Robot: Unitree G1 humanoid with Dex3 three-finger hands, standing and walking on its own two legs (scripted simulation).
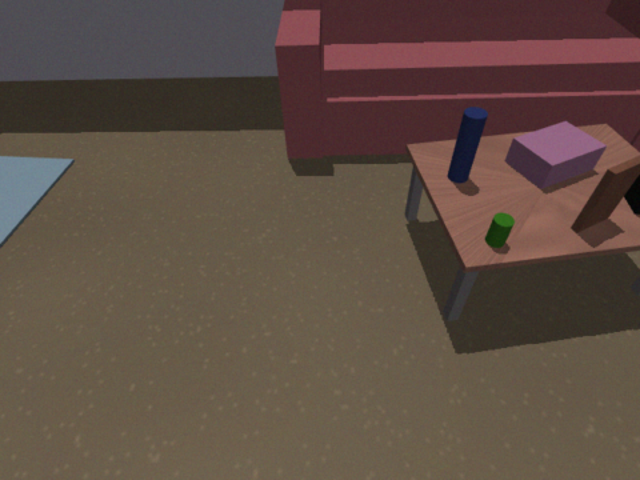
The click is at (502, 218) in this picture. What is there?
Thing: squat round
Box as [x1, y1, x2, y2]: [485, 213, 514, 247]
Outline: 508,214 497,213 494,216 485,237 485,240 489,245 494,247 499,247 503,245 514,222 513,218
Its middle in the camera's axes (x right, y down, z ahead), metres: +0.52 -0.02 +1.15
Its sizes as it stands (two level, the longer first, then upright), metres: 0.056 0.056 0.091
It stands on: a support 0.36 m high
